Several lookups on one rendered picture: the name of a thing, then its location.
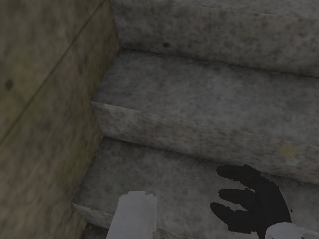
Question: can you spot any robot right forearm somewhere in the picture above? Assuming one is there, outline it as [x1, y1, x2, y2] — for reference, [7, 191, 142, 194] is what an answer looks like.
[265, 222, 305, 239]

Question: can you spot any robot right hand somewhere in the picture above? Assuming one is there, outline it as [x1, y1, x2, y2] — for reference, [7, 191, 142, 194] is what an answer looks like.
[210, 164, 293, 239]

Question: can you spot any left robot thigh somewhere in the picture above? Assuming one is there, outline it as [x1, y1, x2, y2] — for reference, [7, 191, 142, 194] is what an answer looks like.
[106, 190, 158, 239]

